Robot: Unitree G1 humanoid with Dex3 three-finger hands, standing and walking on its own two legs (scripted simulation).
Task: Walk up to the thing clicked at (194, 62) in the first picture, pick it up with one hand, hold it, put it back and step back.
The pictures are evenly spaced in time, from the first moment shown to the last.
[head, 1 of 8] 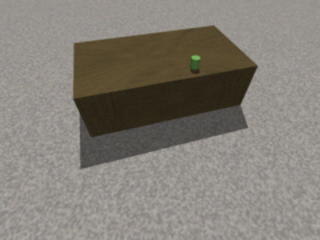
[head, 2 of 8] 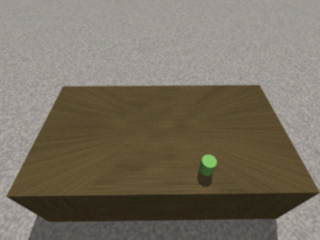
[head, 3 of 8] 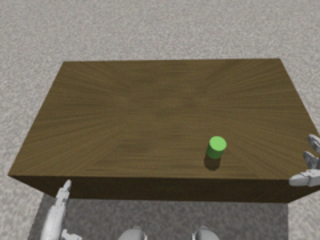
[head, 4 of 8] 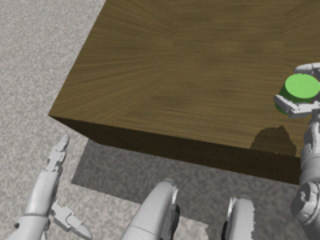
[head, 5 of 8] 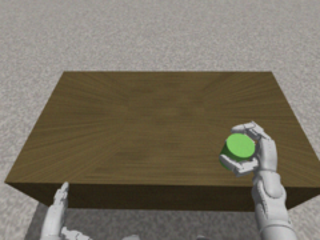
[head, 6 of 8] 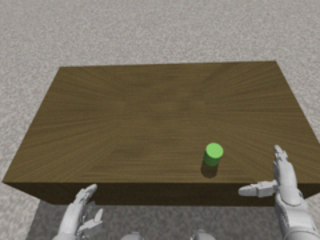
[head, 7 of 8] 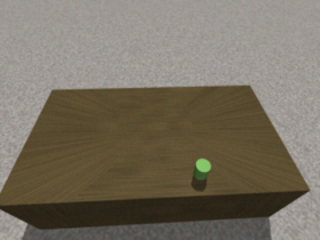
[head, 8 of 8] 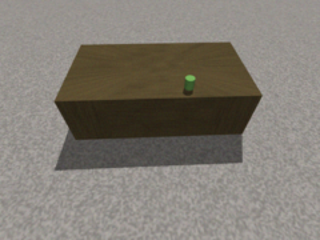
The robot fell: no
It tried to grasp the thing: yes
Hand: right
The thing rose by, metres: 0.31
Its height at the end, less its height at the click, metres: +0.00
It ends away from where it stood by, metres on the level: 0.01
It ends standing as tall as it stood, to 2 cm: yes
